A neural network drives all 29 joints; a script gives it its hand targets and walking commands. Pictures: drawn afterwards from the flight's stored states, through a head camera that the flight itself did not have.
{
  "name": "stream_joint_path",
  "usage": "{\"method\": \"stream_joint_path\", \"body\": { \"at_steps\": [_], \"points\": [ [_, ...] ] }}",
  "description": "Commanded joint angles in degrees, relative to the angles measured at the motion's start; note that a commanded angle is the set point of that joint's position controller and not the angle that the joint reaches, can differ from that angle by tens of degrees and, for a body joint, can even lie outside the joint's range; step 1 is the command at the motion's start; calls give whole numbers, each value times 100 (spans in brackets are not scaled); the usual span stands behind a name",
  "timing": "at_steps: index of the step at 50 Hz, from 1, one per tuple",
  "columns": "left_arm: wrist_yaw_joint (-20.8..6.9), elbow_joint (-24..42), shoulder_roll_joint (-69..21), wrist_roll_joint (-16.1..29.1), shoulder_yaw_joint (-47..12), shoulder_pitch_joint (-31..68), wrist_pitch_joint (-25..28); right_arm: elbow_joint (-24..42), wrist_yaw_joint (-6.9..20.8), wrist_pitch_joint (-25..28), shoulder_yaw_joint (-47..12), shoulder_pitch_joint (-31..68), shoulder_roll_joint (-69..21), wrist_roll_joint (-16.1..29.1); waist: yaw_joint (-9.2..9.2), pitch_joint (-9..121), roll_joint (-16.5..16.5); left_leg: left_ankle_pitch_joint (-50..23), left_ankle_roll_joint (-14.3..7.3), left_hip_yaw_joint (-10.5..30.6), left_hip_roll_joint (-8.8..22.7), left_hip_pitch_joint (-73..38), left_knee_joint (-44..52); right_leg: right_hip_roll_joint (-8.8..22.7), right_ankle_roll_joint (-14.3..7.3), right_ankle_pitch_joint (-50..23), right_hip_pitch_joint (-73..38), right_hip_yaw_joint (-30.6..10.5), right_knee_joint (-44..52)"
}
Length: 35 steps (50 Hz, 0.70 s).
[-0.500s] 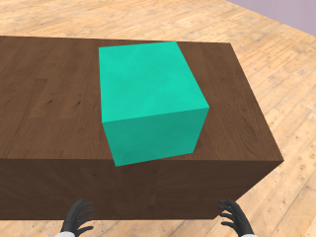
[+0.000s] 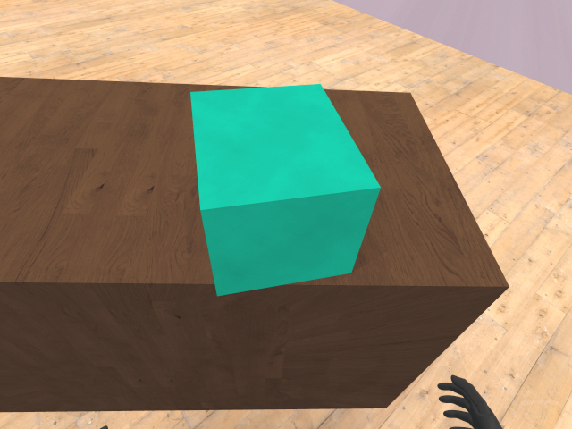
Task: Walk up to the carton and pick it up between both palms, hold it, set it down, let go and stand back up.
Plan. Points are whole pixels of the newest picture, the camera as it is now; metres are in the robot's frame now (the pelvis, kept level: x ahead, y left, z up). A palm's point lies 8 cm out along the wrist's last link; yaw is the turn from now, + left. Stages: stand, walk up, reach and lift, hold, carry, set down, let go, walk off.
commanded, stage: stand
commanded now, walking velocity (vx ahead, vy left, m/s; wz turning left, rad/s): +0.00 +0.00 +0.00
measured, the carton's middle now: (271, 183) +0.47 +0.03 +0.09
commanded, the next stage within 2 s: none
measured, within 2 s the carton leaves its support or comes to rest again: neither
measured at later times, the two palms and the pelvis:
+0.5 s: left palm out of the picture +0.08 +0.27 -0.11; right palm out of the picture +0.13 -0.28 -0.08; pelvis -0.01 +0.00 +0.00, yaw +0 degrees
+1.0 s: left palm out of the picture +0.07 +0.27 -0.11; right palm out of the picture +0.11 -0.28 -0.09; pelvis -0.01 +0.00 +0.00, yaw +0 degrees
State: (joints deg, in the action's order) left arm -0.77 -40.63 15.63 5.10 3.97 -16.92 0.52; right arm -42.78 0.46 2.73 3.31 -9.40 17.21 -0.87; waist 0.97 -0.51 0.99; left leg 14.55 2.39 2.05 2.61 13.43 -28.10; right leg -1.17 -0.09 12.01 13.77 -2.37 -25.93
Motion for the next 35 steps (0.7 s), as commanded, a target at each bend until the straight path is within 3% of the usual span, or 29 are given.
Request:
{"method": "stream_joint_path", "body": {
  "at_steps": [1, 2, 3, 5, 6, 7, 9, 10, 11, 12, 13, 14, 15, 17, 18, 19, 21, 22, 23, 24, 26, 27, 28, 29, 31, 32, 33, 34, 35],
  "points": [
    [42, 430, 1080, -790, 240, -52, 368, 255, -36, 113, 383, -418, 1226, -42, -82, 416, -21, -348, -425, 304, 328, -294, 474, 495, -83, -244, -427, -298, 208],
    [60, 282, 1076, -804, 170, 138, 347, 378, -37, 99, 300, -202, 1094, -168, -123, 425, -220, -395, -402, 236, 298, -263, 359, 636, -124, -515, -520, -353, 190],
    [34, 266, 1338, -773, 276, -61, 387, 278, -32, 113, 277, -332, 1139, -77, -145, 513, -146, -228, -468, 329, 331, -365, 350, 645, -113, -476, -520, -499, 253],
    [37, 406, 1264, -853, 298, 180, 351, 330, 13, 77, 271, -232, 996, -74, -157, 445, -748, -133, -347, 227, 270, -132, 370, 594, -140, -216, -486, -381, 227],
    [17, 435, 1289, -881, 262, 316, 363, 270, -16, 81, 261, -271, 1066, -43, -288, 326, -397, -34, -358, 246, 267, -323, 464, 537, -139, -184, -348, -370, 380],
    [21, 254, 1116, -820, 227, -1, 360, 220, -68, 78, 336, -309, 1206, -43, -176, 276, -540, 61, -411, 301, 283, -167, 535, 595, -109, -330, -428, -399, 301],
    [27, 297, 1134, -804, 224, 167, 396, 207, -54, 97, 314, -311, 1224, -50, -214, 487, -290, -458, -408, 335, 362, -329, 402, 646, -156, -551, -471, -426, 295],
    [16, 372, 1062, -764, 165, -21, 415, 249, -63, 123, 312, -283, 1289, -21, -64, 125, -438, -203, -488, 475, 375, -71, 503, 630, -127, -382, -348, -450, 330],
    [32, 229, 1183, -793, 170, -116, 382, 160, -69, 114, 310, -259, 1303, -23, -52, 487, -284, -418, -437, 365, 364, -437, 497, 593, -146, -247, -474, -333, 271],
    [1, 321, 1170, -793, 178, 23, 375, 219, -40, 100, 344, -497, 1249, -17, -263, 736, -266, -445, -400, 346, 359, -643, 315, 587, -150, -340, -468, -400, 292],
    [24, 311, 1181, -758, 187, -14, 386, 267, -12, 88, 322, -392, 1008, -9, -228, 432, 55, -450, -398, 380, 371, -463, 320, 621, -97, -356, -380, -340, 323],
    [9, 279, 1153, -771, 214, -92, 433, 179, -39, 111, 273, -357, 1212, 3, -105, 412, -84, -420, -412, 393, 346, -321, 335, 595, -117, -473, -397, -464, 313],
    [26, 246, 1202, -799, 195, 39, 409, 161, -60, 72, 241, -228, 1074, -87, -183, 446, -499, -388, -461, 312, 385, -302, 264, 693, -138, -707, -523, -565, 362],
    [-8, 140, 1246, -781, 222, -283, 403, 276, -6, 36, 293, -139, 1151, -71, -32, 430, -611, -141, -516, 296, 390, -238, 347, 696, -180, -620, -616, -578, 263],
    [46, 199, 1388, -827, 246, -93, 415, 289, 8, 19, 250, -114, 1151, -35, -95, 282, -307, -265, -355, 347, 379, -291, 448, 724, -164, -510, -382, -467, 287],
    [56, 195, 1222, -798, 202, -28, 407, 180, 31, 55, 330, -137, 1277, -22, -109, 522, -65, -309, -424, 361, 344, -187, 429, 644, -147, -885, -725, -431, 262],
    [47, 290, 1215, -776, 204, 217, 358, 217, 28, 56, 312, -132, 1229, -47, -156, 552, -299, -393, -372, 391, 438, -222, 492, 673, -169, -580, -477, -425, 116],
    [31, 129, 1283, -811, 200, 37, 365, 153, 23, 75, 286, -7, 1290, -20, -95, 501, -756, -327, -392, 277, 363, -318, 451, 620, -162, -642, -496, -481, 285],
    [70, 225, 1405, -813, 254, 315, 352, 170, 24, 113, 287, -316, 1222, 7, -365, 590, -404, -457, -339, 284, 364, -422, 441, 619, -138, -794, -471, -369, 188],
    [72, 219, 1376, -820, 262, 223, 347, 247, 2, 125, 283, -40, 1230, -77, -146, 577, -708, -714, -431, 351, 376, -309, 423, 660, -172, -853, -457, -444, 150],
    [60, 151, 1331, -776, 254, -6, 402, 134, 1, 23, 282, -266, 1338, -23, -172, 667, -395, -718, -405, 248, 412, -328, 323, 704, -158, -892, -716, -407, 211],
    [36, 38, 1267, -747, 223, -54, 402, 58, -7, 34, 274, -352, 1069, 9, -181, 822, 7, -463, -359, 286, 387, -563, 457, 671, -140, -850, -790, -348, 221],
    [78, 58, 1422, -756, 250, -273, 432, 178, -17, 51, 256, -294, 1156, -39, -82, 738, 30, -629, -388, 422, 430, -403, 385, 651, -126, -1053, -779, -318, 148],
    [68, 83, 1225, -772, 156, -4, 418, 82, -40, 23, 251, -55, 1312, 14, -71, 692, -430, -699, -393, 259, 361, -425, 450, 633, -135, -1082, -708, -387, 255],
    [92, 163, 1372, -756, 211, -72, 382, 209, -9, 16, 190, 114, 1047, 12, -78, 540, -556, -764, -381, 238, 364, -256, 430, 680, -171, -952, -654, -488, 210],
    [106, 58, 1417, -803, 282, 41, 363, 105, 6, 81, 163, -371, 1023, -60, -257, 516, -559, -666, -360, 204, 368, -338, 400, 702, -177, -1084, -596, -516, 201],
    [59, 91, 1146, -755, 159, -78, 365, 37, -50, 56, 191, -370, 1255, -18, -118, 371, -407, -573, -427, 363, 488, -392, 412, 703, -189, -729, -408, -455, 236],
    [41, 37, 1169, -709, 157, -167, 360, 109, -13, 102, 198, -340, 1106, 28, -178, 351, -555, -342, -436, 422, 461, -340, 427, 648, -166, -645, -405, -518, 290],
    [47, -51, 1299, -762, 222, -20, 363, 7, -32, 116, 235, -452, 1197, 0, -299, 675, -437, -223, -391, 273, 334, -539, 460, 634, -162, -741, -544, -411, 324]
  ]
}}
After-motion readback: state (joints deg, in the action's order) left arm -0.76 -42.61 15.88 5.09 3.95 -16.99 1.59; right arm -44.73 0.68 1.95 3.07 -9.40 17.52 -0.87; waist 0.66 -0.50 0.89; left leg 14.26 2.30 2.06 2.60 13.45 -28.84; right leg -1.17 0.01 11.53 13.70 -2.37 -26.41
